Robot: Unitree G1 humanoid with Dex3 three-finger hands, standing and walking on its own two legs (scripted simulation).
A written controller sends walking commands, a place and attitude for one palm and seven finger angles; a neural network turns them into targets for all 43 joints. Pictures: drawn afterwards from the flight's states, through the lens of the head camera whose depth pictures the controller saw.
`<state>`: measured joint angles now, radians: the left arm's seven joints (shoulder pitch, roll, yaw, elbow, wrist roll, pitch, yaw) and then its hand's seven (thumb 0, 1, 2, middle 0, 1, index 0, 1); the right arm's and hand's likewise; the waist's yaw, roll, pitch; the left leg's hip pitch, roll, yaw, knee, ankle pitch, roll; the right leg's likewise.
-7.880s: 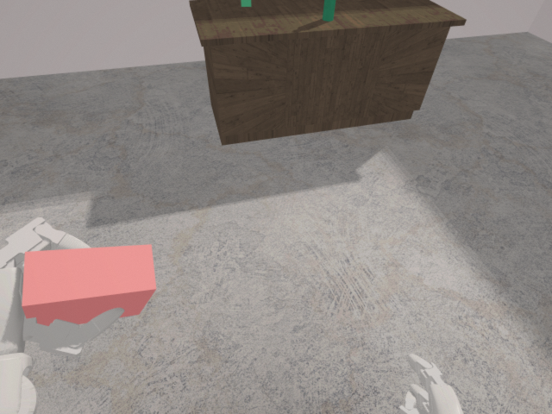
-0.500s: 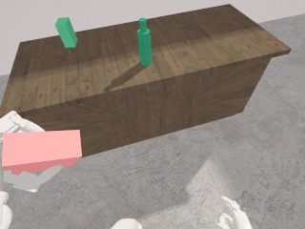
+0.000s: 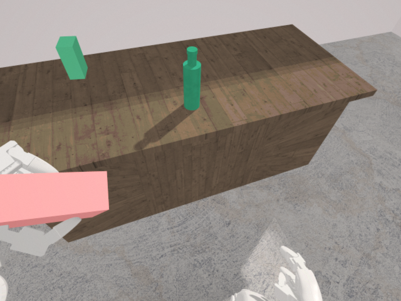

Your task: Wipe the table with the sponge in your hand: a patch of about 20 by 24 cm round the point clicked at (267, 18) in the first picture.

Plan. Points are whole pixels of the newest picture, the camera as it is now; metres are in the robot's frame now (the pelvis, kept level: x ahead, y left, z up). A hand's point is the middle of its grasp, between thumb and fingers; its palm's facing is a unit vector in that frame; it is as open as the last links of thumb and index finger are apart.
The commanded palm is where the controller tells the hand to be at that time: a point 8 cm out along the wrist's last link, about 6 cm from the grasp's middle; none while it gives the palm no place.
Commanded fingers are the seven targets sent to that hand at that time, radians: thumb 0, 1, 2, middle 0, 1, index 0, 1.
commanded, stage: take the last steps up to it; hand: left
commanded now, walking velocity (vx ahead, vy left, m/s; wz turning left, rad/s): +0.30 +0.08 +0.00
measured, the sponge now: (69, 199) +0.23 +0.20 +0.16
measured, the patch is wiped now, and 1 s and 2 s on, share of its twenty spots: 0.00 0.00 0.00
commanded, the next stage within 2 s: come to a stop and stand still in 1.30 s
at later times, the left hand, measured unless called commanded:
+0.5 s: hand (65, 144) +0.31 +0.24 +0.18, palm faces +0.37 -0.80 -0.47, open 9.6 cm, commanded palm +0.26 +0.29 +0.18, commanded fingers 0.00 0.10 1.30 -1.20 -1.60 -1.20 -1.60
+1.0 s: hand (94, 113) +0.40 +0.22 +0.16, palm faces +0.40 -0.79 -0.46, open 9.6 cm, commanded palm +0.34 +0.27 +0.18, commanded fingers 0.00 0.10 1.30 -1.20 -1.60 -1.20 -1.60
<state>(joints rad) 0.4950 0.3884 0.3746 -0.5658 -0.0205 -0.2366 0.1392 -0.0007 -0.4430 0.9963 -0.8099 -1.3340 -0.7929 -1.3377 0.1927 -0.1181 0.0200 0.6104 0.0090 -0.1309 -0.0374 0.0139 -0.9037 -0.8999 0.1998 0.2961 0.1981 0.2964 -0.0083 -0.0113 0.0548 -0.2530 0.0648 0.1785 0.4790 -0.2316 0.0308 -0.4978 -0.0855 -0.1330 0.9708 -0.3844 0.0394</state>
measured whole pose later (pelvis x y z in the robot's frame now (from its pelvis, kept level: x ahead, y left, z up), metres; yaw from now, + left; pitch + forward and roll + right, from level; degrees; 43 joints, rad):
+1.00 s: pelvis +0.18 -0.01 +0.00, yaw +0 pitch -1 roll +2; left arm 0.46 0.32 0.35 -0.42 -0.02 -0.22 0.15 0.00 -0.44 1.00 -0.81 -1.33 -0.79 -1.34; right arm 0.17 -0.22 0.00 0.67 0.00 -0.06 -0.05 0.02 -0.90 -0.90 0.20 0.30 0.20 0.30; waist 0.00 0.03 0.08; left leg -0.47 0.03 0.06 1.08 -0.38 -0.02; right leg -0.26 -0.05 -0.15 0.54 -0.27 -0.07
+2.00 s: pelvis +0.21 +0.02 +0.00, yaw -3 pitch -2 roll -1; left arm 0.28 0.42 0.47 -0.37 -0.04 -0.24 0.11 0.00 -0.44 1.00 -0.81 -1.33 -0.79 -1.34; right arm 0.20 -0.25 -0.03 0.58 0.03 -0.13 0.01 0.02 -0.91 -0.90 0.20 0.30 0.20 0.30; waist 0.01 -0.03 0.10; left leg -0.24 0.02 0.08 0.52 -0.25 0.03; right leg -0.25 0.01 -0.06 0.48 -0.19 -0.01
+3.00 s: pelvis +0.22 +0.05 +0.00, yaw -1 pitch -3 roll -2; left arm 0.41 0.35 0.34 -0.43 -0.01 -0.23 0.11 0.00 -0.44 1.00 -0.80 -1.34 -0.79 -1.35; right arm 0.19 -0.18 0.02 0.58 0.00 -0.10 -0.02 0.02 -0.90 -0.90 0.20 0.30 0.20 0.30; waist 0.02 -0.04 0.06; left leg -0.19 -0.03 0.06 0.47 -0.23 0.07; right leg -0.17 -0.01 -0.04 0.38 -0.16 0.02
